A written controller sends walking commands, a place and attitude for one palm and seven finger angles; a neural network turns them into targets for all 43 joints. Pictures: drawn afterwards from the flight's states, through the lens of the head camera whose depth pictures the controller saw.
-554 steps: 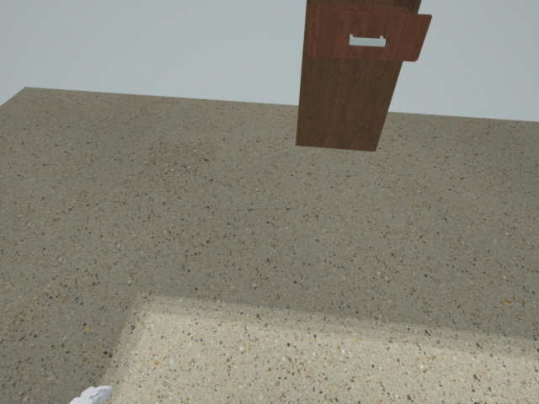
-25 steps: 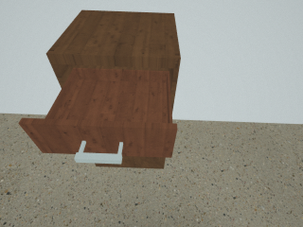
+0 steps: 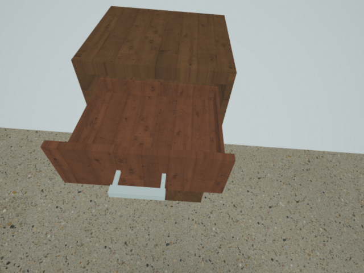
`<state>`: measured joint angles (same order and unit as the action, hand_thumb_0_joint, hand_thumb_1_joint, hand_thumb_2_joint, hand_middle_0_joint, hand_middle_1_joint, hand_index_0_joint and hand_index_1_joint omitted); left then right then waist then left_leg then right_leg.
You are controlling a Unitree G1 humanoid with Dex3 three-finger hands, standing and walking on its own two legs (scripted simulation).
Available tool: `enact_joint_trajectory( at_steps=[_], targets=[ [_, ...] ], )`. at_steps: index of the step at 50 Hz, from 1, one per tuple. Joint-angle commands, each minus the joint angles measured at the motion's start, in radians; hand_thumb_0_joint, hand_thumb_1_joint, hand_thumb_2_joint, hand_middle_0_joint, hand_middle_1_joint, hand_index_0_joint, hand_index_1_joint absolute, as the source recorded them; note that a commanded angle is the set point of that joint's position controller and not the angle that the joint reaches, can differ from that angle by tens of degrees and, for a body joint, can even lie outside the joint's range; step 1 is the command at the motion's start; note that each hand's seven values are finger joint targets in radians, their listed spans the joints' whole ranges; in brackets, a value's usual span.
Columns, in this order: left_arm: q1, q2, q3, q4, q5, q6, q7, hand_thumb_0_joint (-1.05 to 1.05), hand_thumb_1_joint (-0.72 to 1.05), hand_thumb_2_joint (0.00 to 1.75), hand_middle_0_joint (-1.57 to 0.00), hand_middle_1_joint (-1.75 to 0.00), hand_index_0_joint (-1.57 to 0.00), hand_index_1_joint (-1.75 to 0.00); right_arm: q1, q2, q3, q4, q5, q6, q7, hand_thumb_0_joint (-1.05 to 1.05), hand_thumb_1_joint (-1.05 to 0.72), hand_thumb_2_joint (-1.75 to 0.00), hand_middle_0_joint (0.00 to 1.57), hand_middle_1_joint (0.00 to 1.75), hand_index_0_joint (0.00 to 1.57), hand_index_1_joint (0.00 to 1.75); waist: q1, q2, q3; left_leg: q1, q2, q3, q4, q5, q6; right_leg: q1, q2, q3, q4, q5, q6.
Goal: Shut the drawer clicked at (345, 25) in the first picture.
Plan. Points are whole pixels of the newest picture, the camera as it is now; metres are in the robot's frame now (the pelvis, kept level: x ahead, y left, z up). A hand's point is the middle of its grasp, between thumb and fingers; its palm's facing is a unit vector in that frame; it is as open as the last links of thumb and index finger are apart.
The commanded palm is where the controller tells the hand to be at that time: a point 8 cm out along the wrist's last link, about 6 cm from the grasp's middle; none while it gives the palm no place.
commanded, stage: come to a stop and stand still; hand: left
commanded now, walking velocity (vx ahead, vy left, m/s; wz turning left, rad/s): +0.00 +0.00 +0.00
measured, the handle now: (139, 184) +0.32 +0.13 -0.01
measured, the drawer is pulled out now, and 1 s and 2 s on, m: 0.29 0.29 0.27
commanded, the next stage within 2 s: look again from close up in 0.18 s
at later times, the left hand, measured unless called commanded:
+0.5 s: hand out of the picture -0.01 +0.16 -0.18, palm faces +0.01 -0.99 -0.17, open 7.4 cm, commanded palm none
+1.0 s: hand out of the picture +0.12 +0.18 -0.09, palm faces +0.21 -0.94 -0.26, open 7.1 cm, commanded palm +0.09 +0.19 -0.06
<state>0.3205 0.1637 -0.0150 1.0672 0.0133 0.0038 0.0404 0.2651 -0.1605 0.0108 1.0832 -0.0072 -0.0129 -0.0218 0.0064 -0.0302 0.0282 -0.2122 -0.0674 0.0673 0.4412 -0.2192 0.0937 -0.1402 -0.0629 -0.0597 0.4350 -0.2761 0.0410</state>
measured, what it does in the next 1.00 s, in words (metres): stands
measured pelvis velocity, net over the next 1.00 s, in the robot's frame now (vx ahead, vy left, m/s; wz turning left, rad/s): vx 0.00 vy -0.02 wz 0.00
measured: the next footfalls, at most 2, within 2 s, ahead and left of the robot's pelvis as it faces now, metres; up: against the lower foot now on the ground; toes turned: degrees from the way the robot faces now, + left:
none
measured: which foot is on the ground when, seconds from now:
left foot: down 0.00-1.00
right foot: down 0.00-1.00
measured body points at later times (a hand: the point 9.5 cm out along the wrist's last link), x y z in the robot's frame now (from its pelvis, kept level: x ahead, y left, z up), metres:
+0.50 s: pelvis +0.00 +0.00 +0.00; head +0.01 +0.01 +0.45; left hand -0.01 +0.21 -0.16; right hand +0.00 -0.23 -0.15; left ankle +0.01 +0.06 -0.74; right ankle -0.03 -0.15 -0.74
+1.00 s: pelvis +0.00 -0.02 +0.00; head +0.00 -0.02 +0.45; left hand +0.10 +0.23 -0.07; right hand +0.04 -0.25 -0.14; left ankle +0.01 +0.06 -0.74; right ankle -0.02 -0.13 -0.74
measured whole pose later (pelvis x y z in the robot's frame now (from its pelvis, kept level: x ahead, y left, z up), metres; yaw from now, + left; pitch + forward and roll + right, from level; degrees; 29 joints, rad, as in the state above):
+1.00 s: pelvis +0.00 -0.02 +0.00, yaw +0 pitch +0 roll +2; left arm 0.52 0.22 0.00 0.25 -0.11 0.02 0.16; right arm 0.37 -0.19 0.02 0.92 0.04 -0.23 -0.04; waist -0.01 -0.03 -0.02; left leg -0.24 -0.09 0.08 0.45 -0.21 0.07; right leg -0.26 -0.05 -0.04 0.60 -0.35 -0.02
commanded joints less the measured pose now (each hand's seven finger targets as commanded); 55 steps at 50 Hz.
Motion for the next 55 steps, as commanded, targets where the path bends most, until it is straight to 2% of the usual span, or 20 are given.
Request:
enact_joint_trajectory(
  at_steps=[1, 9, 12, 18, 27, 35, 42, 43, 44, 45, 46, 47, 48, 49, 50, 51, 52, 53, 54, 55],
  targets=[
    [0.077, 0.079, 0.016, -0.022, 0.003, -0.016, 0.005, 0.0, 0.9, 0.9, -0.2, -0.3, -0.2, -0.3, 0.05, -0.115, -0.025, -0.031, 0.002, -0.021, -0.002, 0.0, -0.9, -0.9, 0.2, 0.3, 0.2, 0.3, 0.0, 0.038, 0.022, 0.043, 0.177, -0.192, -0.123, 0.14, -0.026, -0.058, -0.046, 0.046, -0.057, 0.075, -0.055],
    [0.085, 0.073, 0.015, -0.011, 0.004, -0.014, 0.008, 0.0, 0.9, 0.9, -0.2, -0.3, -0.2, -0.3, 0.046, -0.112, -0.024, -0.015, 0.003, -0.02, -0.003, 0.0, -0.9, -0.9, 0.2, 0.3, 0.2, 0.3, -0.001, 0.028, 0.052, 0.04, 0.176, -0.19, -0.136, 0.125, -0.032, -0.064, -0.05, 0.048, -0.066, 0.068, -0.05],
    [0.086, 0.076, 0.016, -0.011, 0.004, -0.013, 0.007, 0.0, 0.9, 0.9, -0.2, -0.3, -0.2, -0.3, 0.045, -0.114, -0.024, -0.012, 0.003, -0.021, -0.003, 0.0, -0.9, -0.9, 0.2, 0.3, 0.2, 0.3, 0.0, 0.046, 0.048, 0.045, 0.177, -0.189, -0.146, 0.109, -0.033, -0.066, -0.05, 0.048, -0.066, 0.064, -0.05],
    [0.092, 0.074, 0.016, -0.008, 0.004, -0.017, 0.007, 0.0, 0.9, 0.9, -0.2, -0.3, -0.2, -0.3, 0.049, -0.105, -0.022, -0.002, 0.004, -0.023, -0.002, 0.0, -0.9, -0.9, 0.2, 0.3, 0.2, 0.3, 0.001, 0.013, 0.047, 0.041, 0.17, -0.176, -0.134, 0.112, -0.032, -0.057, -0.057, 0.057, -0.077, 0.085, -0.052],
    [0.094, 0.073, 0.015, -0.005, 0.001, -0.018, 0.007, 0.0, 0.9, 0.9, -0.2, -0.3, -0.2, -0.3, 0.058, -0.092, -0.021, 0.014, 0.005, -0.024, -0.001, 0.0, -0.9, -0.9, 0.2, 0.3, 0.2, 0.3, 0.003, 0.031, 0.049, 0.038, 0.166, -0.166, -0.13, 0.114, -0.034, -0.057, -0.059, 0.063, -0.081, 0.091, -0.056],
    [0.098, 0.065, 0.014, -0.002, 0.001, -0.021, 0.009, 0.0, 0.9, 0.9, -0.2, -0.3, -0.2, -0.3, 0.074, -0.08, -0.02, 0.024, 0.005, -0.025, -0.003, 0.0, -0.9, -0.9, 0.2, 0.3, 0.2, 0.3, -0.001, 0.005, 0.041, 0.052, 0.165, -0.154, -0.116, 0.136, -0.035, -0.06, -0.061, 0.071, -0.083, 0.11, -0.06],
    [0.098, 0.061, 0.015, 0.0, 0.001, -0.019, 0.008, 0.0, 0.9, 0.9, -0.2, -0.3, -0.2, -0.3, 0.071, -0.076, -0.021, 0.028, 0.006, -0.025, -0.004, 0.0, -0.9, -0.9, 0.2, 0.3, 0.2, 0.3, 0.001, 0.024, 0.062, 0.038, 0.166, -0.153, -0.124, 0.114, -0.036, -0.07, -0.057, 0.076, -0.088, 0.096, -0.062],
    [0.087, 0.081, 0.007, 0.025, 0.021, -0.043, 0.04, 0.0, 0.9, 0.9, -0.2, -0.3, -0.2, -0.3, 0.025, -0.117, -0.01, -0.046, 0.005, -0.029, -0.001, 0.0, -0.9, -0.9, 0.2, 0.3, 0.2, 0.3, -0.003, 0.082, 0.07, -0.024, 0.181, -0.149, 0.036, 0.414, -0.068, -0.077, -0.064, 0.091, -0.056, 0.235, -0.061],
    [-0.575, 0.28, 0.112, -1.557, -0.172, -0.232, 0.046, 0.0, 0.9, 0.9, -0.22, -0.32, -0.22, -0.32, 0.067, -0.29, -0.058, -0.407, 0.046, -0.167, -0.028, 0.0, -0.9, -0.9, 0.2, 0.3, 0.2, 0.3, -0.126, 0.278, -0.447, 0.367, 0.108, -0.167, -0.027, 0.429, -0.125, -0.096, 0.053, -0.025, 0.052, 0.25, -0.061],
    [-0.181, 0.197, 0.075, -1.338, -0.101, -0.17, 0.088, 0.0, 0.9, 0.9, -0.24, -0.34, -0.24, -0.34, -0.022, -0.186, -0.001, -0.345, 0.044, -0.275, -0.045, 0.0, -0.9, -0.9, 0.2, 0.3, 0.2, 0.3, -0.024, 0.379, -0.43, 0.378, 0.174, -0.18, -0.097, 0.471, -0.16, -0.176, 0.053, 0.003, 0.19, -0.014, -0.084],
    [-0.108, 0.15, 0.03, -1.224, -0.103, -0.116, 0.14, 0.0, 0.9, 0.9, -0.26, -0.37, -0.26, -0.37, -0.012, -0.18, -0.021, -0.279, 0.04, -0.317, -0.045, 0.0, -0.9, -0.9, 0.2, 0.3, 0.2, 0.3, -0.041, 0.312, -0.346, 0.26, 0.16, -0.197, -0.138, 0.328, -0.185, -0.232, 0.06, 0.005, 0.225, -0.122, -0.069],
    [0.173, -0.067, -0.075, -0.992, -0.116, -0.023, 0.133, 0.0, 0.9, 0.9, -0.28, -0.39, -0.28, -0.39, 0.008, -0.153, -0.029, -0.253, 0.05, -0.313, -0.027, 0.0, -0.9, -0.9, 0.2, 0.3, 0.2, 0.3, -0.044, 0.148, -0.161, 0.149, 0.16, -0.212, -0.158, 0.197, -0.163, -0.302, 0.054, -0.004, 0.244, -0.132, -0.065],
    [0.055, -0.129, -0.163, -1.217, -0.166, -0.048, 0.108, 0.0, 0.9, 0.9, -0.3, -0.41, -0.3, -0.41, -0.003, -0.184, -0.03, -0.346, 0.061, -0.317, -0.019, 0.0, -0.9, -0.9, 0.2, 0.3, 0.2, 0.3, -0.052, 0.135, -0.072, 0.059, 0.148, -0.198, -0.117, 0.097, -0.126, -0.289, 0.043, -0.017, 0.211, -0.107, -0.06],
    [0.077, -0.099, -0.148, -1.238, -0.162, -0.088, 0.091, 0.0, 0.9, 0.9, -0.32, -0.43, -0.32, -0.43, -0.031, -0.203, -0.039, -0.375, 0.058, -0.337, -0.022, 0.0, -0.9, -0.9, 0.2, 0.3, 0.2, 0.3, -0.052, 0.093, -0.06, 0.02, 0.135, -0.188, -0.056, 0.011, -0.108, -0.292, 0.052, -0.027, 0.16, -0.095, -0.063],
    [0.084, -0.071, -0.122, -1.227, -0.15, -0.131, 0.078, 0.0, 0.9, 0.9, -0.34, -0.45, -0.34, -0.45, -0.043, -0.216, -0.043, -0.407, 0.043, -0.351, -0.021, 0.0, -0.9, -0.9, 0.2, 0.3, 0.2, 0.3, -0.064, 0.021, -0.037, -0.055, 0.106, -0.17, 0.012, -0.046, -0.086, -0.297, 0.055, -0.033, 0.104, -0.076, -0.063],
    [0.184, -0.07, -0.097, -1.164, -0.15, -0.161, 0.06, 0.0, 0.9, 0.9, -0.36, -0.47, -0.36, -0.47, -0.043, -0.219, -0.052, -0.446, 0.031, -0.351, -0.01, 0.0, -0.9, -0.9, 0.2, 0.3, 0.2, 0.3, -0.06, -0.031, -0.05, -0.117, 0.083, -0.154, 0.07, -0.071, -0.079, -0.302, 0.059, -0.04, 0.081, -0.079, -0.067],
    [0.252, -0.071, -0.077, -1.105, -0.158, -0.206, 0.034, 0.0, 0.9, 0.9, -0.38, -0.5, -0.38, -0.5, -0.051, -0.221, -0.057, -0.468, 0.024, -0.342, 0.001, 0.0, -0.9, -0.9, 0.2, 0.3, 0.2, 0.3, -0.047, -0.138, -0.045, -0.182, 0.078, -0.153, 0.121, -0.079, -0.08, -0.344, 0.063, -0.042, 0.101, -0.101, -0.069],
    [0.335, -0.071, -0.041, -1.046, -0.179, -0.263, -0.006, 0.0, 0.9, 0.9, -0.4, -0.52, -0.4, -0.52, -0.085, -0.219, -0.066, -0.5, 0.021, -0.333, 0.009, 0.0, -0.9, -0.9, 0.2, 0.3, 0.2, 0.3, -0.019, -0.221, -0.034, -0.264, 0.076, -0.148, 0.167, -0.127, -0.086, -0.397, 0.065, -0.045, 0.138, -0.172, -0.066],
    [0.408, -0.087, -0.034, -1.004, -0.205, -0.328, -0.062, 0.0, 0.9, 0.9, -0.42, -0.54, -0.42, -0.54, -0.12, -0.21, -0.071, -0.529, 0.025, -0.318, 0.013, 0.0, -0.9, -0.9, 0.2, 0.3, 0.2, 0.3, -0.005, -0.354, 0.001, -0.35, 0.073, -0.127, 0.209, -0.168, -0.088, -0.448, 0.069, -0.041, 0.16, -0.242, -0.063],
    [0.431, -0.067, -0.004, -1.004, -0.23, -0.402, -0.122, 0.0, 0.9, 0.9, -0.44, -0.56, -0.44, -0.56, -0.145, -0.212, -0.079, -0.555, 0.026, -0.308, 0.018, 0.0, -0.9, -0.9, 0.2, 0.3, 0.2, 0.3, 0.007, -0.413, 0.002, -0.42, 0.063, -0.103, 0.254, -0.178, -0.091, -0.475, 0.068, -0.019, 0.181, -0.279, -0.059]
  ],
)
